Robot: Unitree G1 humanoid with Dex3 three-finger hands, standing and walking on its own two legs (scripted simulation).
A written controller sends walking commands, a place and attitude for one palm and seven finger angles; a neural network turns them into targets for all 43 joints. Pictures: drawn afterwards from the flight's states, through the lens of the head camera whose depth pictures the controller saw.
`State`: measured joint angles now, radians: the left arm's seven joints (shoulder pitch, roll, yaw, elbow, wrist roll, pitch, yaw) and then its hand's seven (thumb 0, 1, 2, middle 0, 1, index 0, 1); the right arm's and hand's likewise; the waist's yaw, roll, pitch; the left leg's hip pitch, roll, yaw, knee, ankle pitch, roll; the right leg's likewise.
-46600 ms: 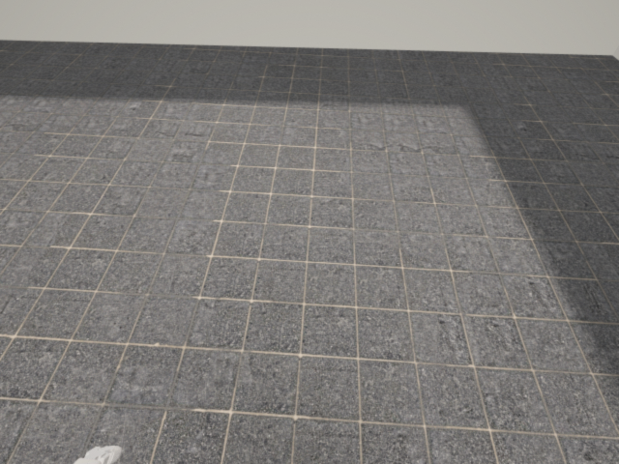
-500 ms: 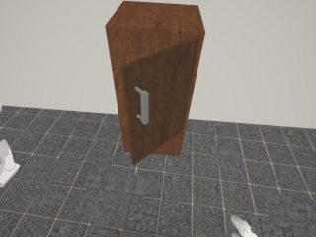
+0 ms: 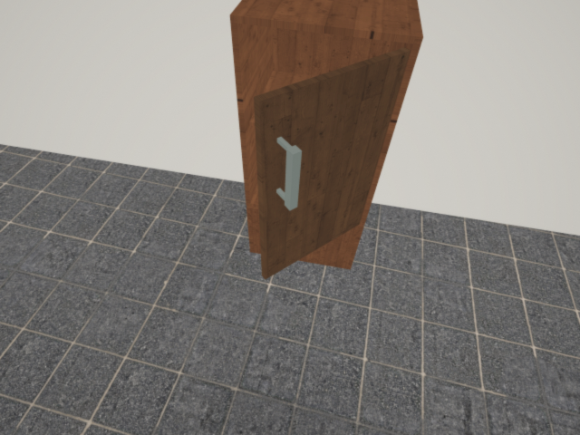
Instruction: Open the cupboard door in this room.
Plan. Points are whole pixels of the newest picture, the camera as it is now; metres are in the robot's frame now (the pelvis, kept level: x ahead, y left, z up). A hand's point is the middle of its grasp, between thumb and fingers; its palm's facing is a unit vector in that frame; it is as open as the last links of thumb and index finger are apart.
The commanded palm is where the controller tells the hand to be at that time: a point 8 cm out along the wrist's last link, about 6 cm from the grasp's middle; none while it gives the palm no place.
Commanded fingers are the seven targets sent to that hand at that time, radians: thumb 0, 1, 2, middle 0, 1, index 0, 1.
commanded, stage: let the arm hang, fingers relaxed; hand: left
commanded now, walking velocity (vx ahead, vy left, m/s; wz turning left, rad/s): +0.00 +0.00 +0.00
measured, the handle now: (286, 174) +0.60 +0.04 -0.02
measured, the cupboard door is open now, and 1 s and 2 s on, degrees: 46 46 46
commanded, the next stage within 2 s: look to check the result in 0.76 s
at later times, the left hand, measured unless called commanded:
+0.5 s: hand out of the picture +0.01 +0.20 -0.17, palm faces +0.03 -0.98 -0.21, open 7.3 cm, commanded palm none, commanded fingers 0.00 0.90 0.90 -0.20 -0.30 -0.20 -0.30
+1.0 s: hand out of the picture +0.03 +0.21 -0.16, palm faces +0.01 -0.97 -0.23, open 7.3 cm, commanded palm none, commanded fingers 0.00 0.90 0.90 -0.20 -0.30 -0.20 -0.30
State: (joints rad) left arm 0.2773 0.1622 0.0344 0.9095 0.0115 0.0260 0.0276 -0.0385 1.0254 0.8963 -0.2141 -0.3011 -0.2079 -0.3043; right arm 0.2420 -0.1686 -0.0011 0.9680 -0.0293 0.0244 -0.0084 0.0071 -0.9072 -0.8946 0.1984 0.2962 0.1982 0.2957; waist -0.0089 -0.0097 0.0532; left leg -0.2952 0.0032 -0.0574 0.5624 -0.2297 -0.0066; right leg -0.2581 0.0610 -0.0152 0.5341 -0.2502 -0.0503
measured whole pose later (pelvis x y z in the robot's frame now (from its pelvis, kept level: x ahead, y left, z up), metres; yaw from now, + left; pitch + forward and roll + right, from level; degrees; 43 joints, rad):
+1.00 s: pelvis +0.01 +0.02 +0.01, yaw -1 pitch -2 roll +0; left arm 0.21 0.18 0.02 1.14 0.01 0.00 0.02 0.00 0.91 0.90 -0.20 -0.30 -0.20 -0.30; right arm 0.23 -0.17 -0.01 1.13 -0.02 0.00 -0.02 0.00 -0.91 -0.89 0.20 0.30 0.20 0.30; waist 0.00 0.01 0.06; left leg -0.20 -0.03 -0.03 0.39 -0.17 0.01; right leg -0.18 0.03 0.02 0.40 -0.19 -0.02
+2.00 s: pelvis +0.01 -0.01 +0.01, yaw -16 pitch +1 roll +2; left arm 0.23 0.19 0.08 0.96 0.02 0.04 0.02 0.00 0.91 0.90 -0.21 -0.30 -0.20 -0.30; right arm 0.10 -0.22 -0.07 0.96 -0.01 0.06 -0.03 0.01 -0.91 -0.89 0.20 0.30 0.20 0.30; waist 0.03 0.00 0.13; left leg -0.44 0.01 -0.01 1.03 -0.45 -0.04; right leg -0.29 0.09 0.12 0.51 -0.22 -0.07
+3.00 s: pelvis +0.00 -0.02 +0.00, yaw -54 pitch +2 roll +1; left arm 0.14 0.24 0.06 0.87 0.02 0.04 0.00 0.00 0.91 0.90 -0.21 -0.30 -0.20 -0.30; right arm 0.19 -0.24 -0.05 0.90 -0.01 0.05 -0.02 0.01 -0.91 -0.89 0.20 0.30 0.20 0.30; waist -0.01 -0.02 0.12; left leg -0.45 0.08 0.03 1.01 -0.50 -0.07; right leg -0.32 0.04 0.06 0.58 -0.29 -0.03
